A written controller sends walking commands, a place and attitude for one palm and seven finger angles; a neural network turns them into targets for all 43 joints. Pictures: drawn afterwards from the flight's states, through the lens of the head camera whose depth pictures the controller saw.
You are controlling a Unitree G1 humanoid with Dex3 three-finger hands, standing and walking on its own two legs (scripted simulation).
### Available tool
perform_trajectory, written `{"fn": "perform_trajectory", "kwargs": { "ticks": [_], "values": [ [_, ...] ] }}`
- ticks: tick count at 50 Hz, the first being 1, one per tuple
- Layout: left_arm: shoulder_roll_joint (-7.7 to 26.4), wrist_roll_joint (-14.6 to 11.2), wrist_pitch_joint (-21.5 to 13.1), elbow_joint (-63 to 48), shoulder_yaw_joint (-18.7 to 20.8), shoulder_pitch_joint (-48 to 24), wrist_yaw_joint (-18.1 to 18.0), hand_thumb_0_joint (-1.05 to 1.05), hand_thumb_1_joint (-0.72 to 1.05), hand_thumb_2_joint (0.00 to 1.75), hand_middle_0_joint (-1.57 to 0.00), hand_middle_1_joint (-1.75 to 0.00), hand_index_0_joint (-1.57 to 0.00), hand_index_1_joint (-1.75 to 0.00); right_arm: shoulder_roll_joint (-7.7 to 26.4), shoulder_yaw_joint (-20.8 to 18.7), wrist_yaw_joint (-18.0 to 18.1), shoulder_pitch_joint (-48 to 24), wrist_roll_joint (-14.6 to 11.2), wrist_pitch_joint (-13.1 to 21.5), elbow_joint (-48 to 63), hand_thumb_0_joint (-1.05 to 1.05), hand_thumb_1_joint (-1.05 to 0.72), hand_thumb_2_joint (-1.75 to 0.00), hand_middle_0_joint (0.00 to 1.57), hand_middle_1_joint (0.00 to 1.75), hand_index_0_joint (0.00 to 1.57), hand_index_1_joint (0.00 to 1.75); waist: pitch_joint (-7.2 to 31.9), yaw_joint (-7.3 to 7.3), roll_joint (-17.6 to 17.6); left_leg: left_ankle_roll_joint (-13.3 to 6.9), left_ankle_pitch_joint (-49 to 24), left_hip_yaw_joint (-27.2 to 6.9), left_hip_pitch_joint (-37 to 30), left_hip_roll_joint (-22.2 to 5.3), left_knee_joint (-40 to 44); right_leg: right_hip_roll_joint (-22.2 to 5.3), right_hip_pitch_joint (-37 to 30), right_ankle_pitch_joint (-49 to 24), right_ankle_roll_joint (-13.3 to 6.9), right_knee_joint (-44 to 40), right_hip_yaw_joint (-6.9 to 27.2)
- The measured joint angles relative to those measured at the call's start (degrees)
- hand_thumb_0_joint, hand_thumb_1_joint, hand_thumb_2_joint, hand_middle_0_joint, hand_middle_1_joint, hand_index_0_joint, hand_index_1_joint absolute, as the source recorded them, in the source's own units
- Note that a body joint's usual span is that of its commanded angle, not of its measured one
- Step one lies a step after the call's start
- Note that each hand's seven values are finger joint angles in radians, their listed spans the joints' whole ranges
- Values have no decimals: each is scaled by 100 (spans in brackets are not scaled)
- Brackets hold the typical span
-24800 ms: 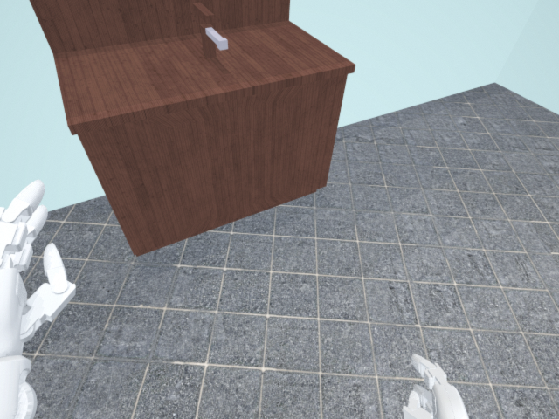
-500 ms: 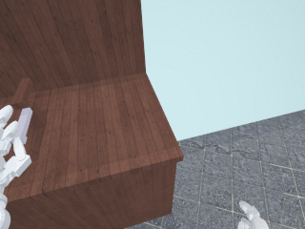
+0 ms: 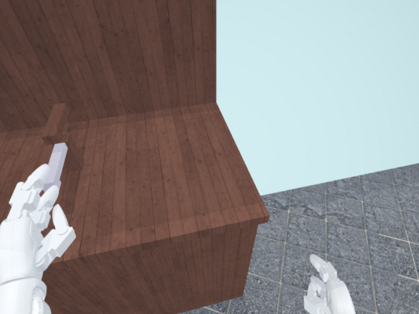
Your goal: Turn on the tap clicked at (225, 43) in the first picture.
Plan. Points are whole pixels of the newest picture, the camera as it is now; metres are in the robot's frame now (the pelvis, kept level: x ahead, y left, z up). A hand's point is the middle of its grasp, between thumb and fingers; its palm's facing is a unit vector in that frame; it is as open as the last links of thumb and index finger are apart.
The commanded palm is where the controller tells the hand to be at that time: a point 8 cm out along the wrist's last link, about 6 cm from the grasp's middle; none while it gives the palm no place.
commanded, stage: turn the palm inward beside the body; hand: left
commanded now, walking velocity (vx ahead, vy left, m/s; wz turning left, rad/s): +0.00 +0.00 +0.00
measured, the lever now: (50, 183) +0.33 +0.39 +0.07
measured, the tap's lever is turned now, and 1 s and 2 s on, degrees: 0 0 0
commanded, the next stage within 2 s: reach beside the lever's end, fingers flat in 0.80 s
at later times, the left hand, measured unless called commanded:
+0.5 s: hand (70, 249) +0.16 +0.22 +0.15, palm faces +0.51 -0.85 -0.13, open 7.5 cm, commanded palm +0.11 +0.26 +0.15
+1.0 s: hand (91, 231) +0.20 +0.21 +0.14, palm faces +0.50 -0.85 -0.14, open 7.4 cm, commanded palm +0.14 +0.26 +0.14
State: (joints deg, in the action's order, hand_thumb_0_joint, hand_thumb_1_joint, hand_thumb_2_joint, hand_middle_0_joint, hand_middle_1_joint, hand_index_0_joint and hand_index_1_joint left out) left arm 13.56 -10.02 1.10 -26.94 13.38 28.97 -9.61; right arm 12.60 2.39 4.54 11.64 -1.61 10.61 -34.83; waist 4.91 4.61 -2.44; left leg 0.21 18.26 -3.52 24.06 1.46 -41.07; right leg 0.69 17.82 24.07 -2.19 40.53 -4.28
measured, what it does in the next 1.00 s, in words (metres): stands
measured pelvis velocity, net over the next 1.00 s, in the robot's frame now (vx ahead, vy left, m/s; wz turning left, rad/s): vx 0.02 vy -0.02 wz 0.00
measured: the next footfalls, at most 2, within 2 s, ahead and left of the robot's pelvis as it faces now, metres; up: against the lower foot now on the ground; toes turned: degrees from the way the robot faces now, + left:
none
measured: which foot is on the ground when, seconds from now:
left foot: down 0.00-1.00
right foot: down 0.00-1.00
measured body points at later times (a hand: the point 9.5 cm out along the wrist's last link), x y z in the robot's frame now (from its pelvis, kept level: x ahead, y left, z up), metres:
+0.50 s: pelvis -0.02 -0.01 +0.00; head -0.05 -0.03 +0.45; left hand +0.13 +0.26 +0.15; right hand +0.18 -0.22 -0.07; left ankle +0.03 +0.12 -0.72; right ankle -0.03 -0.09 -0.72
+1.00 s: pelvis +0.02 -0.02 +0.00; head -0.01 -0.05 +0.45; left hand +0.16 +0.25 +0.15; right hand +0.21 -0.24 -0.07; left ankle +0.03 +0.12 -0.72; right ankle -0.03 -0.09 -0.72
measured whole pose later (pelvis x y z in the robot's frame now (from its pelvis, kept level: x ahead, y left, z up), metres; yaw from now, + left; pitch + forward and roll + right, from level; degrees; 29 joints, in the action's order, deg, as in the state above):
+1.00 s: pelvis +0.02 -0.02 +0.00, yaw +0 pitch +2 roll +0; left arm 12.3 -13.2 5.6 -28.2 12.6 31.4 -12.1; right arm 14.1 2.2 5.4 12.3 -1.4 10.3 -35.3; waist 5.8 4.2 -2.9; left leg 1.8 19.3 -4.4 22.7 0.4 -40.3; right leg 1.9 16.5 25.3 -3.9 40.0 -5.1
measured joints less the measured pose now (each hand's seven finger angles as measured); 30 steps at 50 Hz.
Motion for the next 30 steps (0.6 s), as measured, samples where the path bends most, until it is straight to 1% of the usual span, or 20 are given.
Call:
{"fn": "perform_trajectory", "kwargs": {
  "ticks": [4,8,13,19,24,30],
  "values": [
    [10,50,-8,-135,-130,65,-145,2,90,90,-20,-30,-20,-30,-21,65,-12,-36,15,14,10,1,-90,-90,20,30,20,30,-43,-31,11,1,-62,-5,29,-9,-20,7,33,-58,-1,28,-7],
    [11,-3,44,-215,-144,141,-266,2,90,90,-20,-30,-20,-30,-10,105,-5,-51,10,-6,-4,1,-90,-90,20,30,20,30,-56,-62,-2,6,-100,-7,47,-20,-48,17,59,-92,-5,68,-10],
    [-68,-95,216,-255,-182,236,-378,2,90,90,-20,-30,-20,-30,39,119,36,-33,-9,-21,-37,1,-90,-90,20,30,20,30,-70,-79,-34,14,-133,-32,41,-27,-70,27,48,-116,-16,94,-35],
    [-88,-111,307,-316,-244,224,-509,2,90,90,-20,-30,-20,-30,86,111,71,-16,-2,44,-89,1,-90,-90,20,30,20,30,-98,-80,-50,35,-129,-87,55,-38,-122,45,46,-101,-47,140,-90],
    [-90,-166,368,-365,-224,163,-511,2,90,90,-20,-30,-20,-30,104,111,83,-19,-9,95,-120,1,-90,-90,20,30,20,30,-89,-80,-84,61,-96,-118,42,-56,-138,68,21,-71,-80,142,-117],
    [-99,-260,532,-359,-226,208,-429,2,90,90,-20,-30,-20,-30,107,116,105,-2,1,99,-100,1,-90,-90,20,30,20,30,-36,-70,-115,89,-61,-129,-14,-82,-69,97,-37,-40,-113,61,-122]
  ]
}}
